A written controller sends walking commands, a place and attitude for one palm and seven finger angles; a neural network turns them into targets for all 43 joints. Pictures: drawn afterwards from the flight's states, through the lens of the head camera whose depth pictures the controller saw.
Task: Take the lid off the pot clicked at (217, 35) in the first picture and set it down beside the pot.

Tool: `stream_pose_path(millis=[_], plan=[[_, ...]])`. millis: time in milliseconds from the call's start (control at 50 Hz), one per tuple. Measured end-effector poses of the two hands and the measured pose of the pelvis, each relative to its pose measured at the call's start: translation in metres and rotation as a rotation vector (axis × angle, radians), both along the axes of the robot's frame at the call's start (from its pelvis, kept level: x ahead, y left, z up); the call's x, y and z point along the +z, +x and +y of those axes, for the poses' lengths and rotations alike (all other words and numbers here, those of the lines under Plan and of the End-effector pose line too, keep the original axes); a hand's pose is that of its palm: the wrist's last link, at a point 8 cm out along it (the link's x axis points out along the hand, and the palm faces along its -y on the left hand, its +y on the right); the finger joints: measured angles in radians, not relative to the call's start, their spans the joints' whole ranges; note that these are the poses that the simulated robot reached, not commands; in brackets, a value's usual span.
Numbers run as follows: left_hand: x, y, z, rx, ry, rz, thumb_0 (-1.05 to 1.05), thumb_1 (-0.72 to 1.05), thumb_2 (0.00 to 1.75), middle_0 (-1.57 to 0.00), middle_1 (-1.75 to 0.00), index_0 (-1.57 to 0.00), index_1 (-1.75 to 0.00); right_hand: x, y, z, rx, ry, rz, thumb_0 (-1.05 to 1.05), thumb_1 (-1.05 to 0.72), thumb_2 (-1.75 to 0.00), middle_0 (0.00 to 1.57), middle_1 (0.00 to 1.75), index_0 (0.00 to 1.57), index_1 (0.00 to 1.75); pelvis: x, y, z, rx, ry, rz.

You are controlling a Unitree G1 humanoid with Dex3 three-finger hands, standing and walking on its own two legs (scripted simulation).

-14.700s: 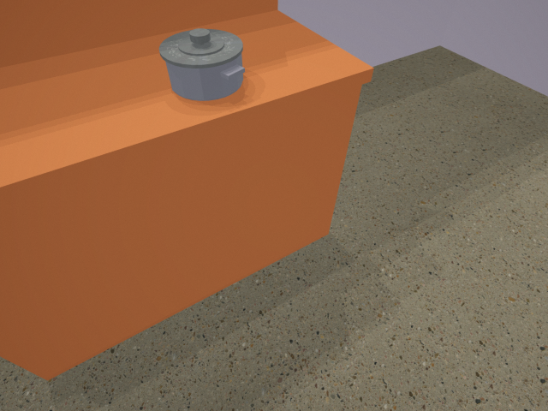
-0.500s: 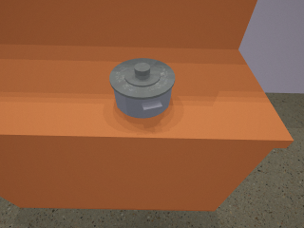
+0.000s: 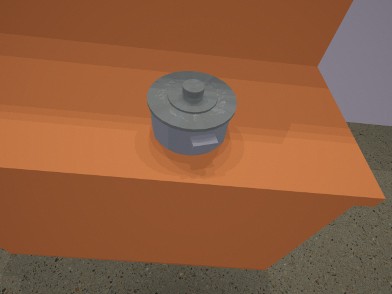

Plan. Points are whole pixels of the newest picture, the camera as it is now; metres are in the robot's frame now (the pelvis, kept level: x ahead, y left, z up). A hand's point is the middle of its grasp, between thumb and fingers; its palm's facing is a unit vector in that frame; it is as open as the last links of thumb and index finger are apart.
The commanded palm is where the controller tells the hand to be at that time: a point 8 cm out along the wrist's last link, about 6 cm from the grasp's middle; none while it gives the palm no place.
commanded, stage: look again from close up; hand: left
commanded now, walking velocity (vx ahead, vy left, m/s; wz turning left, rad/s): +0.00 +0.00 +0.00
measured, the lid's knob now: (193, 88) +0.48 +0.06 +0.16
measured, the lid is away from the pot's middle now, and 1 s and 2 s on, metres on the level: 0.00 0.00 0.00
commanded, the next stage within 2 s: shuffle to correct the standing spot in 0.06 s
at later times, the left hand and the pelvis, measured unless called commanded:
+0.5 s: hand out of the picture -0.03 +0.16 -0.18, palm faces -0.01 -0.98 -0.18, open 7.4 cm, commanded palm none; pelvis -0.01 -0.02 +0.00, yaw -1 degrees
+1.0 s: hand out of the picture +0.00 +0.10 -0.19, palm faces +0.02 -0.99 -0.11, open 7.4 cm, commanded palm none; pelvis +0.00 -0.05 +0.00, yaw -2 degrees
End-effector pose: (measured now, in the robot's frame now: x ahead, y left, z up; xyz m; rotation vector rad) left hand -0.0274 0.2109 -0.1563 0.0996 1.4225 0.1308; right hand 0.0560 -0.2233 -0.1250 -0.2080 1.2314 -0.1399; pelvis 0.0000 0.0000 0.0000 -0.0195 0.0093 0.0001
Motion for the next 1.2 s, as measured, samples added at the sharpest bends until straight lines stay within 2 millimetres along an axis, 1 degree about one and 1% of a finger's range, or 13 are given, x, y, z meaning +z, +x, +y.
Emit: stream_pose_path(millis=[180,320,420,500,600,700,800,900,940,1000,1060,1120,1200], plan=[[0.003,0.005,0.006,-0.001,0.015,-0.008,0.0,0.91,0.9,-0.2,-0.3,-0.2,-0.3,0.0,0.0,0.0,-0.002,0.003,0.015,0.0,-0.92,-0.89,0.2,0.3,0.2,0.3,0.001,0.002,0.0,0.001,0.002,-0.001],[0.003,0.005,0.008,-0.01,0.018,0.009,0.0,0.91,0.9,-0.19,-0.3,-0.2,-0.3,0.001,-0.01,-0.004,-0.026,-0.007,0.04,0.0,-0.92,-0.89,0.2,0.3,0.2,0.3,0.002,0.002,-0.001,-0.002,0.005,-0.002],[0.003,0.002,0.004,-0.02,0.019,0.023,0.0,0.91,0.9,-0.19,-0.3,-0.2,-0.3,-0.001,-0.02,-0.011,-0.042,-0.009,0.062,0.01,-0.91,-0.89,0.2,0.3,0.2,0.3,0.002,-0.004,-0.007,-0.005,0.011,0.007],[0.003,-0.002,-0.001,-0.033,0.028,0.034,0.0,0.91,0.9,-0.19,-0.3,-0.2,-0.3,-0.005,-0.03,-0.021,-0.061,-0.005,0.072,0.01,-0.91,-0.89,0.2,0.3,0.21,0.3,0.0,-0.012,-0.016,-0.024,0.02,0.015],[0.007,-0.006,-0.013,-0.038,0.044,0.034,0.0,0.91,0.9,-0.19,-0.3,-0.2,-0.3,-0.009,-0.045,-0.04,-0.081,0.002,0.084,0.01,-0.91,-0.89,0.2,0.3,0.21,0.3,-0.001,-0.02,-0.033,-0.027,0.008,0.017],[0.007,-0.01,-0.031,-0.02,0.04,0.016,0.0,0.91,0.9,-0.19,-0.3,-0.2,-0.3,-0.008,-0.053,-0.058,-0.092,-0.007,0.113,0.01,-0.91,-0.89,0.2,0.3,0.2,0.3,0.0,-0.016,-0.048,-0.012,-0.002,0.016],[-0.001,-0.007,-0.051,-0.01,-0.003,0.013,0.0,0.91,0.9,-0.19,-0.3,-0.2,-0.3,-0.004,-0.046,-0.064,-0.098,-0.028,0.116,0.01,-0.91,-0.89,0.2,0.3,0.2,0.3,-0.002,-0.008,-0.055,-0.009,-0.007,0.011],[-0.014,0.0,-0.061,-0.004,-0.047,0.016,0.0,0.91,0.9,-0.2,-0.3,-0.2,-0.3,-0.005,-0.025,-0.058,-0.097,-0.042,0.067,0.01,-0.92,-0.89,0.2,0.3,0.2,0.3,-0.008,0.0,-0.054,-0.015,-0.014,-0.003],[-0.015,0.007,-0.062,-0.006,-0.054,0.016,0.0,0.91,0.9,-0.2,-0.3,-0.2,-0.3,-0.001,-0.019,-0.055,-0.102,-0.043,0.041,0.01,-0.93,-0.89,0.2,0.3,0.2,0.3,-0.006,0.001,-0.053,-0.029,0.003,-0.015],[-0.008,0.022,-0.061,-0.016,-0.042,-0.001,0.0,0.91,0.9,-0.2,-0.3,-0.2,-0.3,0.002,-0.015,-0.053,-0.094,-0.039,0.022,0.0,-0.94,-0.89,0.2,0.3,0.2,0.3,0.0,0.001,-0.051,-0.033,0.006,-0.017],[0.0,0.031,-0.049,-0.016,0.006,-0.022,0.02,0.93,0.9,-0.2,-0.3,-0.2,-0.3,0.001,-0.014,-0.056,-0.073,-0.03,0.033,0.0,-0.96,-0.89,0.2,0.3,0.2,0.3,0.003,-0.001,-0.053,-0.017,0.008,-0.015],[0.004,0.036,-0.04,-0.007,0.047,-0.057,0.02,0.93,0.9,-0.2,-0.3,-0.2,-0.3,-0.003,-0.014,-0.061,-0.058,-0.015,0.05,0.0,-0.96,-0.89,0.2,0.3,0.21,0.3,0.002,-0.003,-0.059,-0.004,0.016,-0.018],[0.013,0.039,-0.036,-0.004,0.077,-0.078,0.01,0.93,0.9,-0.19,-0.3,-0.2,-0.3,-0.003,-0.013,-0.069,-0.042,0.002,0.059,0.0,-0.96,-0.89,0.2,0.3,0.21,0.3,0.005,-0.001,-0.065,0.007,0.012,-0.015]])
